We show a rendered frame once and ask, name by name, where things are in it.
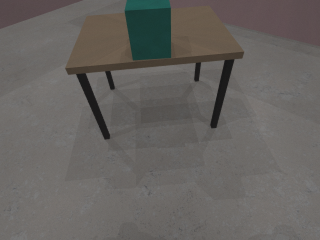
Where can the carton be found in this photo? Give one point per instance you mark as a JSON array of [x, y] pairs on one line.
[[149, 28]]

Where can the table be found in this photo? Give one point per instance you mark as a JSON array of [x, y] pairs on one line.
[[197, 35]]

